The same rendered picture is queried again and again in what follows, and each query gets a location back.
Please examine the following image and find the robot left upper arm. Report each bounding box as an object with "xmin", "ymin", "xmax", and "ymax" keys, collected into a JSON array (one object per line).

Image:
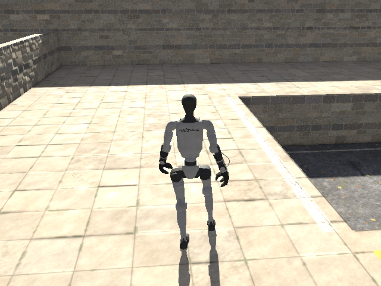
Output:
[{"xmin": 162, "ymin": 120, "xmax": 177, "ymax": 153}]

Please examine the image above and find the robot right hand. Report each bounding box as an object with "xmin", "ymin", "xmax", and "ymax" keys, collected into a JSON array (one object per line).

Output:
[{"xmin": 216, "ymin": 171, "xmax": 229, "ymax": 187}]

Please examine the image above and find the robot right shin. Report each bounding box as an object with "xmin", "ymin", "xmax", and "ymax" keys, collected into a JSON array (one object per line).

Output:
[{"xmin": 204, "ymin": 185, "xmax": 213, "ymax": 224}]

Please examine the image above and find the robot right upper arm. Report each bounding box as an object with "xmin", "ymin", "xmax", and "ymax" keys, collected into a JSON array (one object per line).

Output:
[{"xmin": 202, "ymin": 120, "xmax": 218, "ymax": 153}]

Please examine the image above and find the robot left thigh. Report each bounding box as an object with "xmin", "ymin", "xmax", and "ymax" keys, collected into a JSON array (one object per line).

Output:
[{"xmin": 170, "ymin": 167, "xmax": 187, "ymax": 212}]

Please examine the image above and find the robot left hand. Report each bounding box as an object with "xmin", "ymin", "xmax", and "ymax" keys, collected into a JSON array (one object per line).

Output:
[{"xmin": 159, "ymin": 163, "xmax": 173, "ymax": 174}]

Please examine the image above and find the robot right forearm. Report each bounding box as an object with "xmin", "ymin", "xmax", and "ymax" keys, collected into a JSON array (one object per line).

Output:
[{"xmin": 213, "ymin": 144, "xmax": 227, "ymax": 173}]

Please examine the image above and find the robot left forearm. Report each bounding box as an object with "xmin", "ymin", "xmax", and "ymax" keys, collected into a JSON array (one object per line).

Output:
[{"xmin": 159, "ymin": 143, "xmax": 168, "ymax": 164}]

